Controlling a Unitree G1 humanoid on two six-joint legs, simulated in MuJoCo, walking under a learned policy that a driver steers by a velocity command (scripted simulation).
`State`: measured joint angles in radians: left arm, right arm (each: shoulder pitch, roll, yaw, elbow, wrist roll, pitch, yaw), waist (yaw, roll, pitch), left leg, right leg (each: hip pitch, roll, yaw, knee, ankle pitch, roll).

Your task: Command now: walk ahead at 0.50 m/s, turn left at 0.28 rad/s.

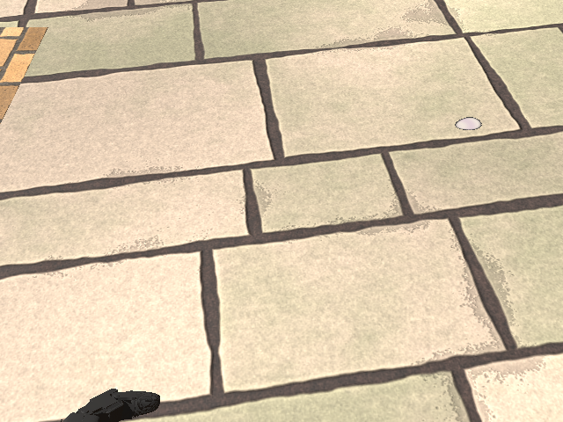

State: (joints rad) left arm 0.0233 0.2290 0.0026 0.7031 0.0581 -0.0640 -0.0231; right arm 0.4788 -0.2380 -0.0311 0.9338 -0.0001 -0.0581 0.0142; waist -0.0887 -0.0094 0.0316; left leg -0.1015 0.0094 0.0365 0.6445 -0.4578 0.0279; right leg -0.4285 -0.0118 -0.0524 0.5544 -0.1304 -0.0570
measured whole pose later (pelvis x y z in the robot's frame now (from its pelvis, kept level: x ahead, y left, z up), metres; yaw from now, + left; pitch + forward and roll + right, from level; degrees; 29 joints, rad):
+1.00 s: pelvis +0.51 +0.13 +0.00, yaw +24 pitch +1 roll +1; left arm 0.09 0.24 0.03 0.75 0.02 -0.03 -0.04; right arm 0.41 -0.27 -0.05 0.91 -0.03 -0.07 -0.01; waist -0.06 -0.02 0.04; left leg 0.15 -0.12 -0.05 0.19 -0.35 0.10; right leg -0.55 -0.02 -0.07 0.58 -0.09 -0.07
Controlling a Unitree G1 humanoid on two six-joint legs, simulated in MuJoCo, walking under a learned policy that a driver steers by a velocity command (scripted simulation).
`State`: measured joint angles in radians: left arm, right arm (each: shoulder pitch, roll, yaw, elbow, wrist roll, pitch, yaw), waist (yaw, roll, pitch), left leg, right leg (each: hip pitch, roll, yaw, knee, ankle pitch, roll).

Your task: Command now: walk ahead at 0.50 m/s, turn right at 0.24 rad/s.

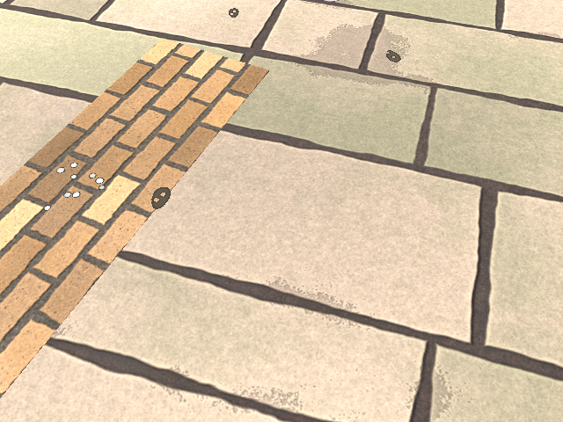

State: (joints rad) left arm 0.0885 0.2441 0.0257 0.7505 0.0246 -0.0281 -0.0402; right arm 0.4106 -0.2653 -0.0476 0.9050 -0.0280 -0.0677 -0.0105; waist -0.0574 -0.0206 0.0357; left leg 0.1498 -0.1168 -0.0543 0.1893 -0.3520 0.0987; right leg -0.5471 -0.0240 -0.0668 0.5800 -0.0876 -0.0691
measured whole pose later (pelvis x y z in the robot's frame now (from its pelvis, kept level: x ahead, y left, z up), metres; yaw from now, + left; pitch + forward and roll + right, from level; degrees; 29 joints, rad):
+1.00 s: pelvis +0.53 -0.10 +0.01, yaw -26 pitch +2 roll +2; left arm 0.03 0.25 0.01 0.72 0.04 -0.02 -0.05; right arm 0.47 -0.24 -0.03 0.93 -0.01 -0.08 0.02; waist -0.10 -0.03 0.02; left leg 0.02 -0.02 0.10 0.26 -0.31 0.01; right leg -0.53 -0.04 -0.02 0.61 -0.13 -0.03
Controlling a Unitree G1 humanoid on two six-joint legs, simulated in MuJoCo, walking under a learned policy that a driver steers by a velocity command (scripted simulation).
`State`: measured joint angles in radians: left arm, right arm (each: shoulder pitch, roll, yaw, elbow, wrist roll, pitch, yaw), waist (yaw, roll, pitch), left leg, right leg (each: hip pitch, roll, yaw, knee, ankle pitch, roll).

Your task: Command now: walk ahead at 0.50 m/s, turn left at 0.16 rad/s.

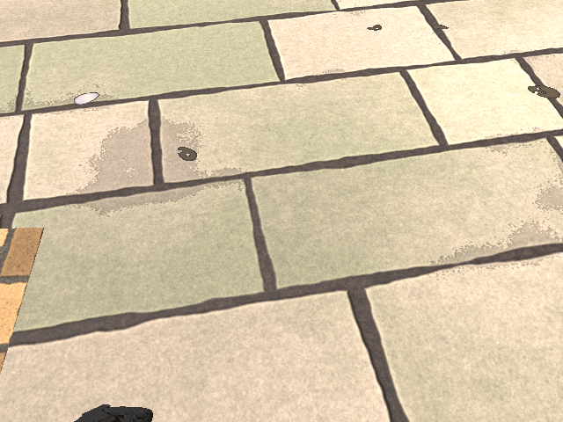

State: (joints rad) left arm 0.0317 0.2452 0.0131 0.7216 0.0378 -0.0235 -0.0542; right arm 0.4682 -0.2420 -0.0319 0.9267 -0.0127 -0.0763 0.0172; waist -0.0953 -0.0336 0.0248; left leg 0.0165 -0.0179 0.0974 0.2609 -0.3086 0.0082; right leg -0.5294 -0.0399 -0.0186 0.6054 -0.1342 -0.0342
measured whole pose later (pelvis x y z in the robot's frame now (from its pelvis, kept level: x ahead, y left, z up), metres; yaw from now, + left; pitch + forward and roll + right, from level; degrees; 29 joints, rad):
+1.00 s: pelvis +0.49 +0.12 +0.00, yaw +27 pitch +1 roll +1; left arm 0.12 0.25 0.03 0.78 0.03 -0.02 -0.03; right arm 0.39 -0.25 -0.05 0.89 -0.01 -0.07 0.01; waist -0.05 -0.05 0.04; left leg 0.06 -0.14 -0.04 0.18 -0.24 0.12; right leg -0.64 -0.10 -0.03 0.70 -0.01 -0.01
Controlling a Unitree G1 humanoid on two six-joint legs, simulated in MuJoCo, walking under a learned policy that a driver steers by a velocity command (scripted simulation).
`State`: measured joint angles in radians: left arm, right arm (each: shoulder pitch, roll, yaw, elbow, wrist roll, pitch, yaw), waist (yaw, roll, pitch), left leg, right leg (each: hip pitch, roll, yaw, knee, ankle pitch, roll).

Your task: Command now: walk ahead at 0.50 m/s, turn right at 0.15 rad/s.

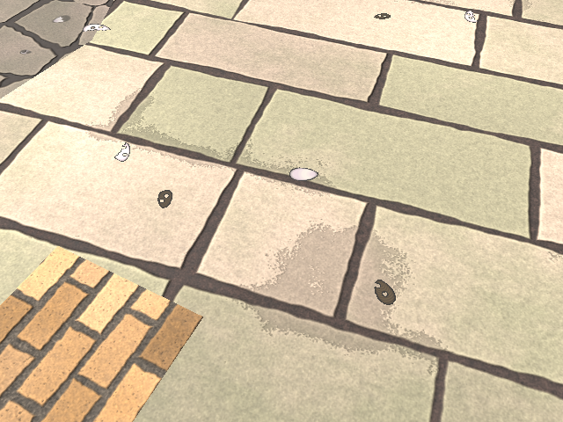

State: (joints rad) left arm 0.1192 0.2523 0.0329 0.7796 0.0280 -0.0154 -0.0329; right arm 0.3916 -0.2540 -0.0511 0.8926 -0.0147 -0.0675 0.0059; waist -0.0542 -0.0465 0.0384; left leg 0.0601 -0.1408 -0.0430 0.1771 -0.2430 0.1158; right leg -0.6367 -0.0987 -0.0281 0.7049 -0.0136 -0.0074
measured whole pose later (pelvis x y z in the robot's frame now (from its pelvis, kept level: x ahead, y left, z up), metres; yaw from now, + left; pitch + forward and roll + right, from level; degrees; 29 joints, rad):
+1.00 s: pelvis +0.54 -0.11 +0.01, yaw -29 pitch +1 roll +1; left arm 0.14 0.28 0.04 0.76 0.04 -0.01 -0.06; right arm 0.41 -0.26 -0.04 0.89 -0.02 -0.09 0.01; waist -0.06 -0.05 0.02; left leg -0.05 -0.03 0.11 0.25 -0.22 0.03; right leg -0.60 -0.03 0.05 0.82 -0.14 -0.02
